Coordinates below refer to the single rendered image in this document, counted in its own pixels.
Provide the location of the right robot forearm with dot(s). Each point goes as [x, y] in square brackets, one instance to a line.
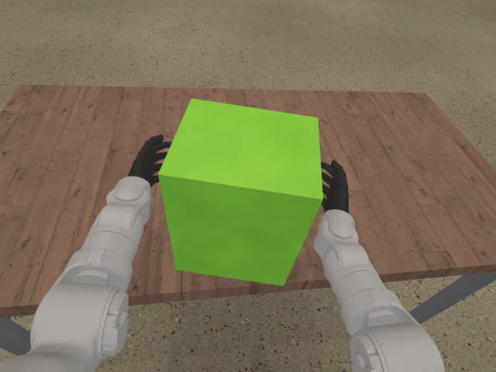
[363, 298]

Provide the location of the left robot forearm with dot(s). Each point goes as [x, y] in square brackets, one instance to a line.
[111, 244]

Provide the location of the right robot upper arm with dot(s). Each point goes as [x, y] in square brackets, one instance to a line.
[399, 347]

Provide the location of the table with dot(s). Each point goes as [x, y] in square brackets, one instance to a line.
[422, 197]

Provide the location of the carton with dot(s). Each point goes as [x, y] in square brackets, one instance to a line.
[241, 187]

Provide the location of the robot right hand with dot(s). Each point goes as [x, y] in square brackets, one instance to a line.
[337, 193]

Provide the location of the left robot upper arm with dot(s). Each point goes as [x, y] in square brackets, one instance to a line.
[79, 325]

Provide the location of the robot left hand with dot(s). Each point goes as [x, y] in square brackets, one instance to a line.
[144, 165]

